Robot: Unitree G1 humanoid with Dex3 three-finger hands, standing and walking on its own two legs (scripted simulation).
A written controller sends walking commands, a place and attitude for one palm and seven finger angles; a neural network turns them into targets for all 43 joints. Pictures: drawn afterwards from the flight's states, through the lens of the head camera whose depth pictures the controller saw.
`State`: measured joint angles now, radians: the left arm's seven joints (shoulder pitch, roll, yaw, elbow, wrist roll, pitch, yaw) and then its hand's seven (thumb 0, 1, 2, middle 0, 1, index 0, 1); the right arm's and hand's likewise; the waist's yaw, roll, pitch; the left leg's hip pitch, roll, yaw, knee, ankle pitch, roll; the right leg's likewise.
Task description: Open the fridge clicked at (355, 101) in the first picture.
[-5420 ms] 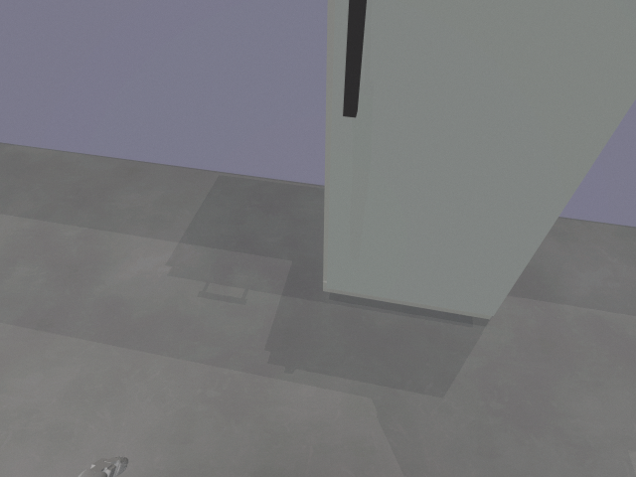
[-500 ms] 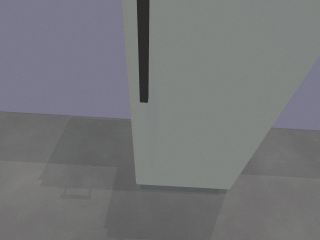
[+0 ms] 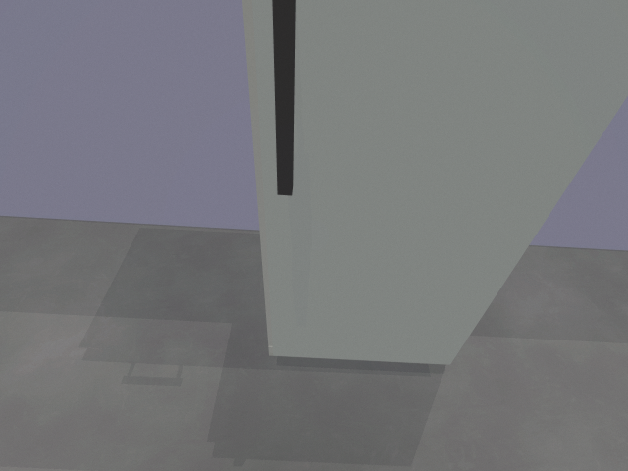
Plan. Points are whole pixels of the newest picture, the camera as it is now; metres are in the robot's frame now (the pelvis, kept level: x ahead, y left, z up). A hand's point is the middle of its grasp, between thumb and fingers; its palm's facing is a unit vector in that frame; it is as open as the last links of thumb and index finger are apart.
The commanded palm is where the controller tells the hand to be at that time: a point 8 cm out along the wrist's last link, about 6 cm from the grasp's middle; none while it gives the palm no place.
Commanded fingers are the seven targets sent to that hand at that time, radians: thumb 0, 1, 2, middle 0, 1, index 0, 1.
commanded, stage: look again from close up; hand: left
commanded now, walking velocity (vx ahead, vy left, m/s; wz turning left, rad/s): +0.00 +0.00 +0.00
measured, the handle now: (286, 76) +0.58 +0.09 +0.25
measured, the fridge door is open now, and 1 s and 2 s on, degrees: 0 0 0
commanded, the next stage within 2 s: none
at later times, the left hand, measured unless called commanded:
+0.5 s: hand out of the picture -0.09 +0.16 -0.20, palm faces +0.06 -0.99 -0.13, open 7.4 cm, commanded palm none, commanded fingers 0.00 0.90 0.90 -0.20 -0.30 -0.20 -0.30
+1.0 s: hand out of the picture -0.12 +0.25 -0.18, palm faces +0.03 -0.98 -0.19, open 7.4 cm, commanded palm none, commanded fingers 0.00 0.90 0.90 -0.20 -0.30 -0.20 -0.30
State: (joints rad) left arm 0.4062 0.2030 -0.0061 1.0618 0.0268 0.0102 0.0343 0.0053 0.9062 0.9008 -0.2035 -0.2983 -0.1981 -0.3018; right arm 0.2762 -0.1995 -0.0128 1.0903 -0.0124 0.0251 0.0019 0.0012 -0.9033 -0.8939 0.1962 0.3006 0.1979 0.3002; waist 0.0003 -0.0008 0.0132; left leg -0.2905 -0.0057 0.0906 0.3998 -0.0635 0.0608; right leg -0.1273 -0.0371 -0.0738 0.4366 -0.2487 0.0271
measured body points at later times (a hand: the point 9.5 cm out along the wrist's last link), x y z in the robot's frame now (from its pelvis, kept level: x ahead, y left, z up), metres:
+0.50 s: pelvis -0.03 +0.01 -0.01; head -0.06 +0.03 +0.44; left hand -0.10 +0.21 -0.18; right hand -0.06 -0.21 -0.16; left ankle +0.10 +0.07 -0.73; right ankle +0.00 -0.14 -0.74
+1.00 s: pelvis -0.12 +0.07 +0.00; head -0.13 +0.09 +0.45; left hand -0.12 +0.30 -0.17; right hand -0.14 -0.16 -0.15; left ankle -0.08 +0.18 -0.74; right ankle -0.11 -0.05 -0.74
